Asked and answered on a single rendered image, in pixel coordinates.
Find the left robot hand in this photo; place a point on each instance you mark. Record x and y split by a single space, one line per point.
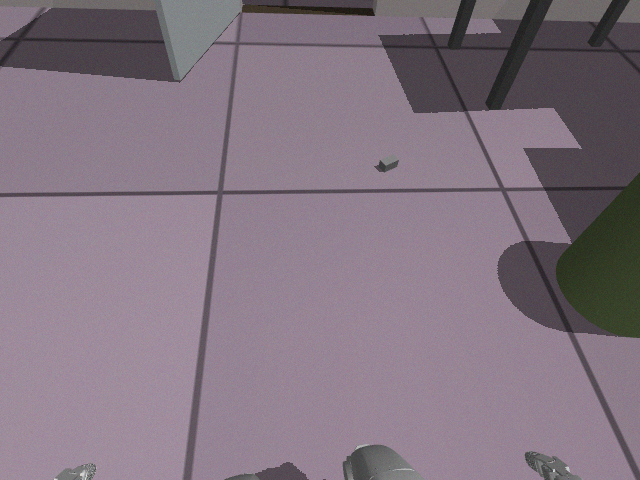
83 472

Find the right robot hand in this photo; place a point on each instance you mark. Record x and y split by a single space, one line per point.
549 468

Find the small box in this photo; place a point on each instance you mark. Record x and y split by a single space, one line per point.
388 163

